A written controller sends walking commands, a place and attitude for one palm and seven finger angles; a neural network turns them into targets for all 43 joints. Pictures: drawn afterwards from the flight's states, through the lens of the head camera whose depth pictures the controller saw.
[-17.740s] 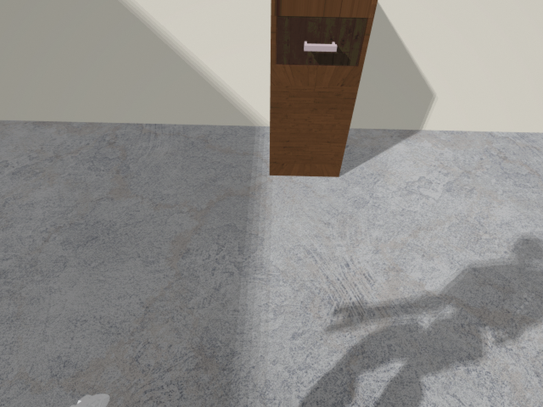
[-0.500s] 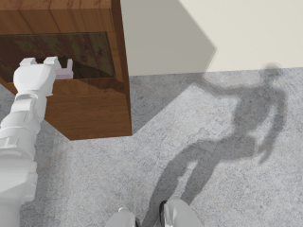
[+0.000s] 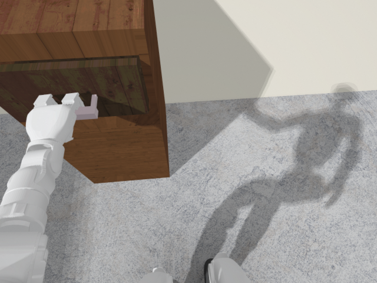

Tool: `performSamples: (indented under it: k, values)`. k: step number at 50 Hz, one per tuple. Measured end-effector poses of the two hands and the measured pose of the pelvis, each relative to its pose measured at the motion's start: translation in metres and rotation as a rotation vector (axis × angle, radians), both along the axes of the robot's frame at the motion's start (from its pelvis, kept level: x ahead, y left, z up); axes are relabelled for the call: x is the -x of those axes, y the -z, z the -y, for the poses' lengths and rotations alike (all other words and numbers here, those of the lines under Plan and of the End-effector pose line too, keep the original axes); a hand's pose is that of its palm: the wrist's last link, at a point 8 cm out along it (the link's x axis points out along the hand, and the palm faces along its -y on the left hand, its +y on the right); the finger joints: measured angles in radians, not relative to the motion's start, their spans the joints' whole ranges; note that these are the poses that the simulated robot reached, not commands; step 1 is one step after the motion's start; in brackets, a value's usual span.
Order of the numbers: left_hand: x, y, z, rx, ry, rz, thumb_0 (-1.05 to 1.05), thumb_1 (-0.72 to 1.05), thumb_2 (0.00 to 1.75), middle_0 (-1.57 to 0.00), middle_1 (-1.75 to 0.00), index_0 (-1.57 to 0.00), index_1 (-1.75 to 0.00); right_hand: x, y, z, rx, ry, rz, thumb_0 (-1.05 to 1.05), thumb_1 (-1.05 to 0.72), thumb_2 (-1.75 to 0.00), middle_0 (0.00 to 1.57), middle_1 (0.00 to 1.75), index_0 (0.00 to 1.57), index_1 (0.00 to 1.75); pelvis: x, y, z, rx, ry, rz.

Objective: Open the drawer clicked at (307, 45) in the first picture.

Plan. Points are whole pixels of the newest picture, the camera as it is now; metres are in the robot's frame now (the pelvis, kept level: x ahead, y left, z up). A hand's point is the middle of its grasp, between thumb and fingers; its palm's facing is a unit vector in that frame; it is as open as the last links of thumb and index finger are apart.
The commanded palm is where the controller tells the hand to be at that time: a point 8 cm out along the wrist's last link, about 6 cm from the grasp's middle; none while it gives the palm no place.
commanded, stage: pull the drawer open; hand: left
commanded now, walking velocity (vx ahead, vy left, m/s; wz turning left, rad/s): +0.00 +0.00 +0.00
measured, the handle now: (69, 107) +0.50 +0.27 +0.01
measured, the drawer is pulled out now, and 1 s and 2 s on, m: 0.02 0.15 0.27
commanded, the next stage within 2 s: none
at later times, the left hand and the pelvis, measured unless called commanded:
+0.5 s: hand (62, 159) +0.38 +0.27 -0.01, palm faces -0.03 -0.06 -1.00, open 5.7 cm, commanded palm +0.33 +0.27 +0.04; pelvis +0.02 +0.00 +0.01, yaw +1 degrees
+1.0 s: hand (57, 191) +0.31 +0.26 -0.01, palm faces -0.03 -0.05 -1.00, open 5.7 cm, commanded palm +0.27 +0.27 +0.04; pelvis +0.01 -0.01 +0.01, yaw +1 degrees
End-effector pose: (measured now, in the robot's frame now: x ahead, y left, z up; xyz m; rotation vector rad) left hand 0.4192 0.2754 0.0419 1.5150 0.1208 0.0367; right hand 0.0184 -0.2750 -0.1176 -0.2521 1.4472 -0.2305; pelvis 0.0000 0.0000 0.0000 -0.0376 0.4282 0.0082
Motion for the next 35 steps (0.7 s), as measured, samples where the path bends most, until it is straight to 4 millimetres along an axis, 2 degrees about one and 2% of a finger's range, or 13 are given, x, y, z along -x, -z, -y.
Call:
performSamples:
  k: [12,18,25,35]
  values:
    - [0.031,0.001,0.003,0.000,-0.010,0.021,0.01,0.73,0.81,-0.28,-1.35,-0.37,-1.32,-0.066,-0.005,-0.012,-0.025,-0.060,0.130,0.00,-0.91,-0.90,0.21,0.30,0.20,0.30,-0.011,-0.008,-0.004,0.003,-0.012,0.037]
    - [0.046,0.001,0.004,0.001,-0.019,0.017,0.01,0.73,0.81,-0.28,-1.35,-0.37,-1.32,-0.092,-0.010,-0.017,-0.034,-0.084,0.196,0.00,-0.91,-0.90,0.21,0.30,0.20,0.30,-0.014,-0.011,-0.004,0.002,-0.014,0.055]
    - [0.063,0.001,0.007,-0.002,-0.031,0.017,0.01,0.72,0.81,-0.28,-1.35,-0.38,-1.32,-0.107,-0.012,-0.020,-0.042,-0.103,0.233,0.00,-0.91,-0.90,0.21,0.30,0.20,0.30,-0.017,-0.012,-0.003,0.001,-0.021,0.074]
    - [0.091,0.000,0.010,-0.006,-0.049,0.012,0.01,0.72,0.81,-0.28,-1.33,-0.38,-1.33,-0.113,-0.013,-0.020,-0.052,-0.109,0.265,0.00,-0.91,-0.90,0.21,0.30,0.20,0.30,-0.019,-0.014,0.001,-0.004,-0.019,0.099]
